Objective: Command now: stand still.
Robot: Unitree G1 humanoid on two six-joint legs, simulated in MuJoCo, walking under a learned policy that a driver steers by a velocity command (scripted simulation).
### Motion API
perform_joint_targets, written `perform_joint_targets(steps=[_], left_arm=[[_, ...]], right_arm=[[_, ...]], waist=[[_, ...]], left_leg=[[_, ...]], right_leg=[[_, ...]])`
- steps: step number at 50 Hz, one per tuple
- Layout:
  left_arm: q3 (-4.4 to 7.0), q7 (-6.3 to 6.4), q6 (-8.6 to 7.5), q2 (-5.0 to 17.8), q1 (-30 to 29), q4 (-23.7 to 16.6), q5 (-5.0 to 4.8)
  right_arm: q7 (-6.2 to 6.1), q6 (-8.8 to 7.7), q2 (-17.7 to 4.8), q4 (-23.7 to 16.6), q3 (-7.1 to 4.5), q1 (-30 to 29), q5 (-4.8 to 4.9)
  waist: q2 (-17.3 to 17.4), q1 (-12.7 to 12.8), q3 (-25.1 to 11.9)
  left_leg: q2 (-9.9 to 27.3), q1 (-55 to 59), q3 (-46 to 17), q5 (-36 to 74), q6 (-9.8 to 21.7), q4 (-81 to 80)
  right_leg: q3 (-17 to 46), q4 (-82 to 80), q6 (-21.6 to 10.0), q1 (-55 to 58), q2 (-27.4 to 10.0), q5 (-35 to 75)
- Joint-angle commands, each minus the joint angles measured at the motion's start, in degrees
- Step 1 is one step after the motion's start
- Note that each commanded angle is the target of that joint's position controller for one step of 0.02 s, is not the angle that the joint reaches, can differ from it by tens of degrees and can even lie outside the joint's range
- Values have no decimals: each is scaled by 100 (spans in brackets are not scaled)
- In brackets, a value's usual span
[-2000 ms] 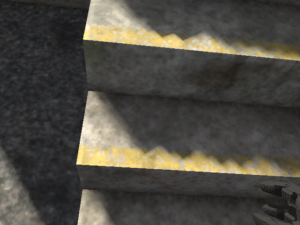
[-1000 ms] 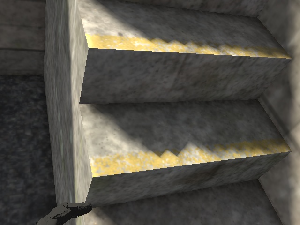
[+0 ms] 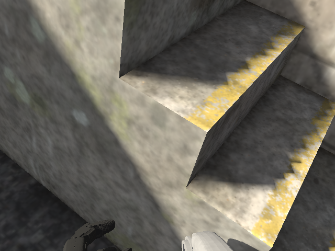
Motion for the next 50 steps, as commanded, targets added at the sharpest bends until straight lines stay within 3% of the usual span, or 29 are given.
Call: perform_joint_targets(steps=[1,3,4,5,6,7,8,9,10,11,12,14,15,17,19,20,21,22,24,26,32,37,39,40,41,42,43,45,50], left_arm=[[286,-91,-102,975,640,31,64],[359,-11,-92,1652,2814,987,404],[313,109,-129,1772,4143,1545,560],[85,-55,-337,689,1982,1361,35],[-393,-503,-526,85,800,1134,103],[-471,-806,-505,453,-1283,652,202],[-423,-778,-547,889,-2617,-196,21],[-74,-580,-440,1608,-1698,-155,-163],[159,-522,-528,2720,-1021,22,-222],[200,-115,-478,2734,405,522,-123],[180,88,-381,2790,931,876,-88],[250,170,-270,2978,1480,878,101],[265,135,-262,3028,1099,709,154],[394,-29,-268,3375,506,411,139],[365,-61,-176,2714,309,384,-35],[164,-163,-39,1854,414,316,-294],[-42,-169,-47,1083,-384,-545,-156],[-18,-219,-138,1381,-1612,-951,-299],[-42,-213,-114,1371,136,-190,-50],[98,-214,-129,1650,1305,285,80],[134,-236,-369,2187,1756,-96,-233],[93,-449,-293,2041,2858,198,-257],[93,-551,-269,1908,4257,1056,-82],[-20,-699,-320,1544,4713,1390,136],[-267,-754,-413,1622,3909,848,324],[-121,-685,-499,2246,3352,407,328],[62,-533,-562,2745,2860,256,225],[32,-391,-477,2684,2362,354,162],[72,-351,-434,2357,3013,484,-2]], right_arm=[[-40,-10,-1387,-396,-376,-64,60],[97,-39,-1772,-1116,-645,-1546,42],[186,30,-2194,-1651,-922,-2734,116],[239,-75,-1657,-1423,-841,-1726,195],[173,-378,-811,-1378,-434,-361,203],[229,-293,33,-917,-300,2439,216],[401,-227,-61,-324,-215,4033,-41],[436,-94,-852,-59,-328,3820,-99],[222,5,-1191,-659,-325,2314,56],[174,401,-2094,-960,-572,278,136],[115,687,-2160,-1405,-596,-1180,21],[220,713,-1471,-1942,-293,-1958,-168],[296,603,-1421,-1965,-233,-1798,-227],[465,426,-1339,-1415,-204,-460,-166],[609,273,-1094,-446,-209,1155,-245],[822,159,-942,-310,-115,1143,-312],[958,-246,-2074,-811,-226,986,-480],[990,-459,-2143,-1102,-245,690,-480],[713,-313,-1886,-1818,-160,-1152,-430],[531,-114,-1598,-2119,-30,-1686,-391],[257,-67,-1189,-2058,38,-953,-40],[538,-83,-1390,-2335,-144,-1434,-44],[697,27,-1320,-2458,-182,-1616,-74],[814,70,-1030,-2582,-124,-1899,-74],[884,62,-365,-2709,43,-1433,-76],[942,-81,-790,-2443,-73,-822,-77],[861,-92,-1275,-2426,-201,-1121,9],[741,35,-1749,-2289,-357,-1475,-188],[586,187,-1200,-2531,-301,-1836,-73]], waist=[[1524,802,-339],[2278,1752,-470],[1670,2527,-399],[-3561,1306,-818],[-4222,62,-684],[-3395,-1909,-732],[-1653,-2629,-4],[-72,-1744,220],[-58,-860,219],[2091,284,844],[2307,806,1628],[238,1189,1424],[-476,953,1006],[-1185,333,255],[-76,-195,320],[1318,-62,1051],[3602,-37,1389],[2679,-442,1766],[1138,809,924],[492,1075,-105],[-28,908,-217],[790,1206,-327],[156,1440,10],[-1099,1538,347],[-1839,731,366],[-1955,539,266],[-1522,484,932],[-394,431,1345],[-1057,846,583]], left_leg=[[318,-313,177,-1699,-893,-904],[-433,-773,1310,-1388,-2372,-1202],[-1373,-1419,2008,-2473,-3323,1002],[-1212,-24,1440,-5000,-1489,8560],[-385,-573,648,-5486,-289,11772],[138,-812,44,-6216,192,13555],[92,-1671,590,-5711,520,12570],[81,-1847,1438,-3903,480,11659],[568,-1708,1843,-2193,240,12161],[537,-3542,1650,-1881,-104,12296],[543,-4452,1588,-1916,-138,11510],[1022,-4637,1577,-1875,100,9626],[1313,-3549,1817,-2193,334,7967],[725,-194,3603,-3815,663,5708],[246,701,3796,-3515,1026,4020],[188,13,2739,-3152,1708,3450],[1093,-1591,-1066,-2957,2970,1459],[1523,-2598,-2759,-5114,3217,-237],[1560,-2308,-1499,-5081,2430,825],[1375,-2028,-264,-3718,2212,1507],[1549,-148,683,-2069,2732,1138],[1101,-533,1755,-2434,2439,544],[456,-1550,2493,-2525,2121,2164],[-234,-3160,3110,-2584,1855,4954],[-461,-4233,2272,-3283,1606,7192],[-646,-4638,1699,-3212,1316,7939],[-151,-4787,1464,-2328,1273,8318],[-44,-4419,1647,-1103,1093,8430],[413,-3261,2553,106,713,7554]], right_leg=[[-603,-2177,-280,2494,679,135],[-1591,-4965,-605,4831,1175,29],[-1691,-7348,-1303,6134,839,537],[670,-8404,-1729,3815,-1041,2515],[480,-8899,-1339,1969,-1378,2966],[1367,-8337,-1469,1262,-2638,2938],[1136,-8715,-1426,1655,-2875,4927],[1196,-9301,-1918,2422,-2972,4629],[2972,-9595,-2400,1709,-3584,1385],[4342,-10482,-2323,2653,-4072,-1465],[4149,-10091,-2013,3044,-3804,-2564],[3351,-9401,-1565,3403,-3342,-3233],[2441,-9029,-1071,2855,-2904,-3134],[563,-9361,-590,1554,-2382,-2181],[-353,-7001,-425,1511,-1750,-2157],[-564,-3987,-336,610,-1130,-2501],[-287,-2182,-474,-830,-360,-3284],[588,-1407,-820,-796,-522,-2837],[741,-1019,-981,331,-506,-594],[457,-686,-555,1518,-166,191],[702,-2934,-702,1792,-173,280],[158,-7053,-1193,4180,-676,56],[-4,-8891,-1283,5674,-757,540],[794,-8445,-1300,6163,-1173,383],[3167,-8597,-1810,5113,-2468,368],[5164,-10471,-2838,4582,-3470,-979],[5914,-11275,-2636,3772,-3681,-3519],[3968,-10538,-1641,3677,-2687,-2715],[1542,-10072,-1236,4538,-1883,-37]])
